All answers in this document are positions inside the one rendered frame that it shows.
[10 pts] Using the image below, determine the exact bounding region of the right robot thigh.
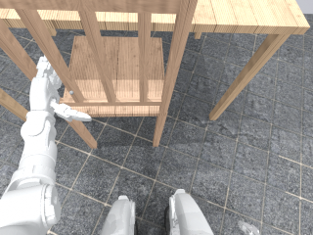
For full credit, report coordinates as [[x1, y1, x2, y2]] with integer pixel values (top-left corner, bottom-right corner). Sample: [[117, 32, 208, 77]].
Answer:
[[169, 193, 214, 235]]

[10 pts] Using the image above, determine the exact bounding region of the robot left upper arm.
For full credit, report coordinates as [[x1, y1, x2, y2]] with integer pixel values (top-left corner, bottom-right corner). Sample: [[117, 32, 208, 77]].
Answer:
[[0, 183, 62, 235]]

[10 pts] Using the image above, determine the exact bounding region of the robot left shin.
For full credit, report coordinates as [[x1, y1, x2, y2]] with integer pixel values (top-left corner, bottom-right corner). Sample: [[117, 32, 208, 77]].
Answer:
[[118, 195, 134, 235]]

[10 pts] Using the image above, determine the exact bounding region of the robot left hand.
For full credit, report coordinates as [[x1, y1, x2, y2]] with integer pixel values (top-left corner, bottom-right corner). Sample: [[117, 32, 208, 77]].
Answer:
[[29, 55, 92, 122]]

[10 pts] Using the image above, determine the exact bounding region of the table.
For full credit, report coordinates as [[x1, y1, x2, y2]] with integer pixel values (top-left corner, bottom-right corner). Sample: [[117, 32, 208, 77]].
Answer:
[[0, 0, 310, 121]]

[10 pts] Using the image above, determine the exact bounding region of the robot right hand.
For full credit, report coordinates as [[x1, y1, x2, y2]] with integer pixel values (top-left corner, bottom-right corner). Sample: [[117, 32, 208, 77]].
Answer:
[[238, 221, 260, 235]]

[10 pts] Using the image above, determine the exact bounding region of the robot left forearm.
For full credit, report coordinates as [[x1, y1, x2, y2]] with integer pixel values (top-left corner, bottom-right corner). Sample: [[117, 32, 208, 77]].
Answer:
[[0, 110, 58, 203]]

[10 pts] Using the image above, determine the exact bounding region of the chair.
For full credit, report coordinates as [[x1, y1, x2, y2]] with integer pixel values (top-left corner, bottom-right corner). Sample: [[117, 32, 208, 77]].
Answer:
[[0, 0, 198, 149]]

